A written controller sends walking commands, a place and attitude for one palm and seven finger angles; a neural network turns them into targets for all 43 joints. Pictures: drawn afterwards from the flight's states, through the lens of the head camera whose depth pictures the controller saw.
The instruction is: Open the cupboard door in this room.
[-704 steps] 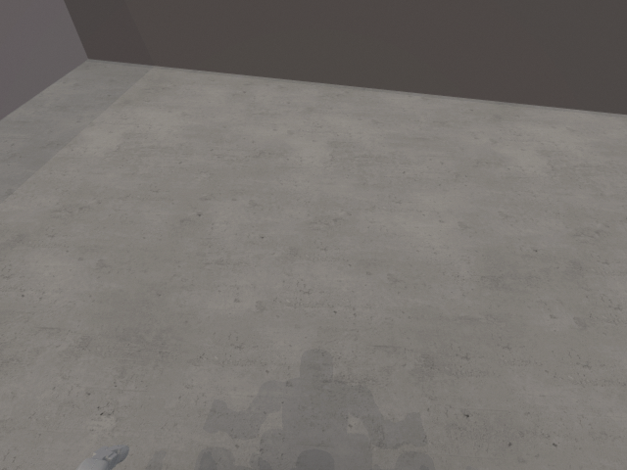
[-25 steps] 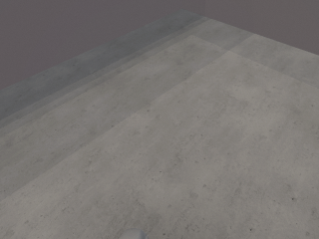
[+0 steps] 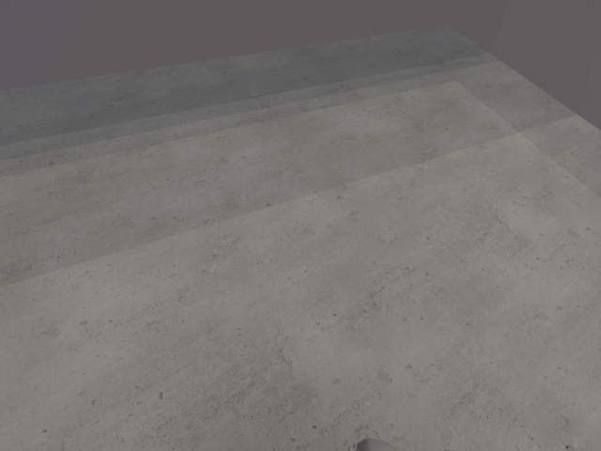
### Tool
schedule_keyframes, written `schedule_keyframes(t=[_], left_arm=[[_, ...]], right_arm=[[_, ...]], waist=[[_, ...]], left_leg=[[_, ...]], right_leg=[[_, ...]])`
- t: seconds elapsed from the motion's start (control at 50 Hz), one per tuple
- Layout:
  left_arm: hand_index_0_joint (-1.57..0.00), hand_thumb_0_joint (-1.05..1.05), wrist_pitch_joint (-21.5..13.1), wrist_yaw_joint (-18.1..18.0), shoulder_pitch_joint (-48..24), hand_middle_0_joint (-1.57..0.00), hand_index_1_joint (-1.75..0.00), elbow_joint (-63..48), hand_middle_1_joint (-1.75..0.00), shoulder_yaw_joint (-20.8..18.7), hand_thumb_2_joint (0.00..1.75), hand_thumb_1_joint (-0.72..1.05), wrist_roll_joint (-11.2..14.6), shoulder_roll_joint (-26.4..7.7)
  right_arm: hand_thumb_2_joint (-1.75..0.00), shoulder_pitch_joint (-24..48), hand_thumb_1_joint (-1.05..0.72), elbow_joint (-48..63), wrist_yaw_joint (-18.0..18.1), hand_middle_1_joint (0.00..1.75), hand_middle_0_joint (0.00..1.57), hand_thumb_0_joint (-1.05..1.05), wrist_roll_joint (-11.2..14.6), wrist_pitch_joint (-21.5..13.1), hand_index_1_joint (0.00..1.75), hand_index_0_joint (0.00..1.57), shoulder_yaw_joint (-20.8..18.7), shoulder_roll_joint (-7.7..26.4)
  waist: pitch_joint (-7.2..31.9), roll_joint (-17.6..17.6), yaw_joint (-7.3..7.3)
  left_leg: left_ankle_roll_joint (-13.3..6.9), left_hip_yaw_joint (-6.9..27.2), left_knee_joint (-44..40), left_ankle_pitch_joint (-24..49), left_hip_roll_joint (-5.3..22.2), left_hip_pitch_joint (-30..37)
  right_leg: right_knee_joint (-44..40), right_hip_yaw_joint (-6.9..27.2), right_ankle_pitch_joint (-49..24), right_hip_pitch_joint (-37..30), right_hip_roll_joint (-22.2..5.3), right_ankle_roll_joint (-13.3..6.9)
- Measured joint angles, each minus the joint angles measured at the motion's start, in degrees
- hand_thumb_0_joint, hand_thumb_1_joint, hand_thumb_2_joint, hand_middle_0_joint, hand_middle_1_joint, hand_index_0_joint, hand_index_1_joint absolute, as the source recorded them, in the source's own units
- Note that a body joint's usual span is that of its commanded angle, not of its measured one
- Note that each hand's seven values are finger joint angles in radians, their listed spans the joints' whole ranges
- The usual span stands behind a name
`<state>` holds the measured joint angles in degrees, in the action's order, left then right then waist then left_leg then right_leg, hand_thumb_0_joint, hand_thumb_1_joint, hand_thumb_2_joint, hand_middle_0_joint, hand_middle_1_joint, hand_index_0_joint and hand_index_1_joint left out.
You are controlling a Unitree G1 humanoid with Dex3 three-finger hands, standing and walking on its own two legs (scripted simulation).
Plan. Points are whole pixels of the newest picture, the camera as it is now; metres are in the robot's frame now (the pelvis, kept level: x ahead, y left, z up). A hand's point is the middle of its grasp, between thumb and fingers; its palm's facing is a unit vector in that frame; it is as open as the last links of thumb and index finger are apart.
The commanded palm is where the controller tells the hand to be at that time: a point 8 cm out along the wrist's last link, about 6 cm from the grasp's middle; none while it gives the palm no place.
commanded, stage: turn or walk to find it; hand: left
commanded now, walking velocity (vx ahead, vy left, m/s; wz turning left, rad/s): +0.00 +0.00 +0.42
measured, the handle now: out of the picture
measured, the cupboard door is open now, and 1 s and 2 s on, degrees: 0 0 0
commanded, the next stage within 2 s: none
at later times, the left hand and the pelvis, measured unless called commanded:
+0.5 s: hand out of the picture +0.03 +0.13 -0.15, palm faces +0.20 -0.94 -0.29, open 7.4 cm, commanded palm none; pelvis -0.03 -0.07 +0.00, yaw +13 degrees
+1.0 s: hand out of the picture -0.16 +0.17 -0.19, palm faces +0.49 -0.84 -0.24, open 7.4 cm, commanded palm none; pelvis -0.07 -0.02 -0.01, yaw +26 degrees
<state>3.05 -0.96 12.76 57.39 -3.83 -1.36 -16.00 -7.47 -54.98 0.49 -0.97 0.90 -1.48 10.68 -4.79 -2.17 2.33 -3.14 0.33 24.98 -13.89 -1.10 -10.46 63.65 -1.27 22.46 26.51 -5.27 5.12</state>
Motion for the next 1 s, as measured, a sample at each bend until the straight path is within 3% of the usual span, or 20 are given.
schedule_keyframes(t=[0.1,0.2,0.28,0.32,0.34,0.4,0.48,0.56,0.7,0.82,0.88,0.9,0.94,1.0], left_arm=[[-0.20,0.01,0.00,-0.09,-2.45,-0.20,-0.30,-1.15,-0.30,0.07,0.90,0.91,0.06,0.42],[-0.20,0.01,0.15,-0.15,-5.37,-0.20,-0.30,-2.48,-0.30,0.51,0.90,0.91,0.31,1.78],[-0.20,0.01,-0.51,-0.13,-7.13,-0.20,-0.30,-3.93,-0.30,1.14,0.90,0.91,0.68,3.36],[-0.20,0.01,-1.25,-0.09,-7.27,-0.20,-0.30,-4.61,-0.30,1.44,0.90,0.91,0.83,4.03],[-0.20,0.01,-1.79,-0.12,-7.11,-0.20,-0.30,-4.87,-0.30,1.57,0.90,0.91,0.74,4.33],[-0.20,0.01,-2.55,-0.20,-6.21,-0.20,-0.30,-4.99,-0.30,2.25,0.90,0.91,0.27,5.74],[-0.20,0.01,-2.13,-0.28,-3.81,-0.20,-0.30,-4.46,-0.30,2.41,0.90,0.91,0.38,6.94],[-0.20,0.01,-2.54,-0.29,-1.80,-0.20,-0.30,-3.71,-0.30,2.51,0.90,0.91,0.44,7.60],[-0.20,0.01,-2.86,-0.49,1.21,-0.20,-0.30,-2.40,-0.30,2.01,0.90,0.92,-0.15,7.00],[-0.20,0.01,-2.54,-0.27,2.72,-0.20,-0.30,-0.92,-0.30,1.37,0.90,0.91,-0.75,4.91],[-0.20,0.01,-2.03,-0.18,3.40,-0.20,-0.30,-0.06,-0.30,0.84,0.90,0.91,-0.49,3.38],[-0.20,0.01,-1.63,-0.16,3.56,-0.20,-0.30,0.20,-0.30,0.59,0.90,0.91,-0.22,2.66],[-0.20,0.01,-0.21,-0.38,3.36,-0.20,-0.30,0.80,-0.30,0.29,0.90,0.91,-0.01,1.36],[-0.20,0.01,1.21,-0.47,2.36,-0.20,-0.30,1.48,-0.30,-0.02,0.90,0.91,-0.07,0.65]], right_arm=[[-0.90,-2.35,-0.90,-0.42,-0.03,0.30,0.20,0.00,-0.14,0.07,0.30,0.20,-0.47,-0.22],[-0.90,-5.07,-0.90,-1.14,-0.01,0.30,0.20,0.00,-0.58,0.54,0.30,0.20,-1.16,0.28],[-0.90,-6.80,-0.90,-1.81,-0.04,0.30,0.20,0.00,-0.84,1.31,0.30,0.20,-1.81,1.24],[-0.90,-7.63,-0.90,-2.03,-0.09,0.30,0.20,0.00,-0.71,1.63,0.30,0.20,-2.18,1.76],[-0.90,-8.02,-0.90,-2.13,-0.16,0.30,0.20,0.00,-0.50,1.72,0.30,0.20,-2.40,2.04],[-0.90,-8.01,-0.91,-2.61,-0.20,0.30,0.20,0.00,-0.39,2.62,0.29,0.20,-3.26,2.97],[-0.90,-8.21,-0.91,-2.99,-0.88,0.30,0.20,0.00,-0.71,3.47,0.29,0.20,-4.04,3.92],[-0.90,-8.35,-0.91,-3.42,-1.09,0.30,0.20,0.00,-0.68,3.62,0.29,0.20,-4.15,4.43],[-0.90,-6.19,-0.91,-4.32,-0.94,0.30,0.20,0.00,-0.62,4.28,0.29,0.20,-3.56,4.24],[-0.90,-1.87,-0.91,-3.03,-0.76,0.30,0.20,0.00,0.08,3.25,0.29,0.20,-2.45,3.48],[-0.90,-0.25,-0.91,-1.59,-0.83,0.30,0.20,0.00,0.29,1.99,0.29,0.20,-1.89,3.18],[-0.90,0.24,-0.91,-1.31,-0.85,0.30,0.20,0.00,0.18,1.39,0.29,0.20,-1.81,2.86],[-0.90,1.08,-0.91,-0.70,-0.88,0.30,0.20,0.00,0.00,0.80,0.29,0.20,-1.39,1.89],[-0.90,1.11,-0.91,-0.09,-0.19,0.30,0.20,0.00,-0.30,0.30,0.29,0.20,-0.69,0.99]], waist=[[0.39,0.22,-1.26],[0.43,1.30,-3.28],[0.43,2.86,-4.56],[0.82,3.49,-4.78],[1.07,3.83,-4.70],[0.69,5.28,-5.03],[1.23,5.34,-4.95],[1.31,5.40,-4.70],[0.83,4.03,-2.70],[-0.43,1.91,-0.50],[-0.31,1.02,-0.14],[-0.23,0.14,-0.03],[-0.33,-1.38,0.61],[0.29,-0.94,0.29]], left_leg=[[-0.14,1.52,-1.09,1.28,-1.35,-0.10],[0.46,3.76,-0.28,1.87,-2.34,-1.61],[1.70,5.75,1.42,1.98,-2.82,-3.79],[2.63,6.62,3.22,1.53,-3.24,-5.44],[3.20,7.02,4.86,0.93,-3.46,-6.55],[3.87,6.26,18.99,-10.12,-3.65,-11.72],[4.88,3.88,37.79,-8.36,-2.08,-17.14],[6.37,3.73,42.96,-4.53,0.62,-17.63],[7.44,2.36,37.17,-7.79,3.10,-13.64],[6.44,-1.50,21.70,-12.58,2.96,-7.82],[5.56,-3.50,9.71,-6.21,2.54,-3.47],[3.46,-3.96,7.75,-5.37,1.86,-2.70],[1.10,-4.15,8.57,-5.82,0.83,-2.73],[0.14,-2.74,6.15,-4.63,0.81,-1.56]], right_leg=[[-2.52,0.94,-0.82,-0.25,0.18,0.80],[-9.93,1.01,1.82,-2.76,1.50,0.36],[-19.74,0.66,1.74,-6.61,3.12,-0.68],[-27.84,0.15,-2.67,-10.07,3.63,-1.16],[-31.90,-0.25,-5.14,-11.78,3.75,-2.46],[-31.60,-2.26,-5.24,-12.16,3.67,-6.56],[-34.61,-4.41,-6.24,-14.31,2.46,-7.26],[-36.52,-6.95,-7.13,-15.51,1.99,-7.53],[-36.12,-10.61,-6.92,-14.97,0.60,-7.38],[-33.89,-13.15,-6.46,-13.48,-1.68,-5.87],[-30.50,-14.77,-5.04,-12.30,-3.17,-4.26],[-28.16,-14.60,-4.16,-11.36,-4.19,-3.65],[-20.17,-10.01,4.19,-8.40,-3.86,-2.50],[-8.67,-4.97,6.23,-4.40,-1.39,-1.65]])
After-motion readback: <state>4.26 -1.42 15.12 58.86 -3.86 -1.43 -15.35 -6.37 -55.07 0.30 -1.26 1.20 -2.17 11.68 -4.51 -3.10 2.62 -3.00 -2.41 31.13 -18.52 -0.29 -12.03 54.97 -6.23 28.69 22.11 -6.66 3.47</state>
